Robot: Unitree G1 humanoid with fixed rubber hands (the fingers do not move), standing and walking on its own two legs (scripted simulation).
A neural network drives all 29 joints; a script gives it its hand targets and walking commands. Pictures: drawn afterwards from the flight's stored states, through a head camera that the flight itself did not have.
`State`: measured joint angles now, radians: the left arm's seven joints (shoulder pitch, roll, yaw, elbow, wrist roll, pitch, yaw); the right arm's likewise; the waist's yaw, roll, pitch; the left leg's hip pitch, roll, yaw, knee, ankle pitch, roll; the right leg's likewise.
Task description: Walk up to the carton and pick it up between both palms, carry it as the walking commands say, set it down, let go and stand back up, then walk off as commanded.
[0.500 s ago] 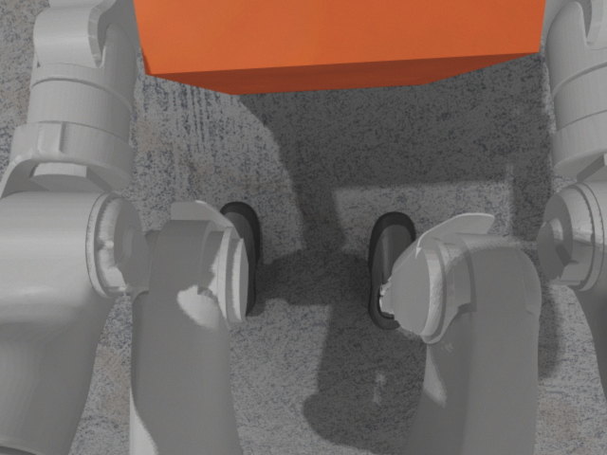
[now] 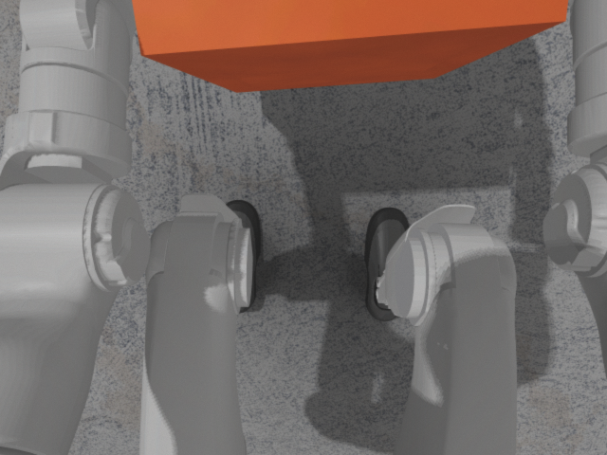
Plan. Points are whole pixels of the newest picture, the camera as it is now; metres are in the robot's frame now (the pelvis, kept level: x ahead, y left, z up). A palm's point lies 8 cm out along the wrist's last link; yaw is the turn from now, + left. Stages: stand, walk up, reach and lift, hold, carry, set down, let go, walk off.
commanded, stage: reach and lift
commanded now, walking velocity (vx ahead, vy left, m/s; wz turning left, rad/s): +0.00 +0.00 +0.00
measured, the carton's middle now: out of the picture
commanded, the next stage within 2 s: none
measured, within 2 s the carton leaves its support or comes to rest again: neither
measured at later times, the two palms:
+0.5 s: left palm out of the picture +0.55 +0.19 -0.06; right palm out of the picture +0.58 -0.18 -0.05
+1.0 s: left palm out of the picture +0.52 +0.20 +0.01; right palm out of the picture +0.56 -0.17 +0.02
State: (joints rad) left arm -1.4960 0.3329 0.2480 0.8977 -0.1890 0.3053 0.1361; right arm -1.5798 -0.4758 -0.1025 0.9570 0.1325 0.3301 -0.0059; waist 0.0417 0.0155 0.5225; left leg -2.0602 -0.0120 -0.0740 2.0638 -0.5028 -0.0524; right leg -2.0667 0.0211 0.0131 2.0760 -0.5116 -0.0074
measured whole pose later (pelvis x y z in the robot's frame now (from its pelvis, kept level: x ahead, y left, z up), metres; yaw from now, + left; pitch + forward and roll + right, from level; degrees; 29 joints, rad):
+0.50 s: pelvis -0.01 +0.00 +0.05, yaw -1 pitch +27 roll +1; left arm -1.43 0.27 0.38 0.71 -0.12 0.42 0.12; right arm -1.54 -0.43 -0.20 0.83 0.05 0.42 0.02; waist 0.05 0.02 0.52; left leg -1.89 -0.03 -0.10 1.90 -0.48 -0.05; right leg -1.91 0.04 0.01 1.91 -0.46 0.00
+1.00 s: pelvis -0.02 +0.00 +0.10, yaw -2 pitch +23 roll +0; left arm -1.34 0.23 0.40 0.64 -0.07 0.47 0.11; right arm -1.45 -0.39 -0.24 0.77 0.01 0.46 0.05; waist 0.06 0.02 0.52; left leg -1.70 -0.03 -0.11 1.74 -0.44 -0.06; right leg -1.70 0.04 0.01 1.73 -0.43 0.00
